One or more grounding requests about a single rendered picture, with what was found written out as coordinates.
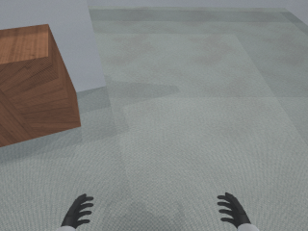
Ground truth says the robot left hand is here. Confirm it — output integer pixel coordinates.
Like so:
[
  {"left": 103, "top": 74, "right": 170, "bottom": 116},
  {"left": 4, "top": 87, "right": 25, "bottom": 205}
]
[{"left": 61, "top": 193, "right": 93, "bottom": 229}]

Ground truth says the robot right hand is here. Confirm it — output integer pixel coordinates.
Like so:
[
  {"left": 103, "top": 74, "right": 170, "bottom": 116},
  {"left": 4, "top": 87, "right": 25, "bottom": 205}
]
[{"left": 217, "top": 192, "right": 251, "bottom": 229}]

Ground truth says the pedestal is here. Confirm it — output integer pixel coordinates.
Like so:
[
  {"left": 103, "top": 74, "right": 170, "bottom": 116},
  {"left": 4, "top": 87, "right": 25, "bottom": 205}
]
[{"left": 0, "top": 24, "right": 81, "bottom": 147}]

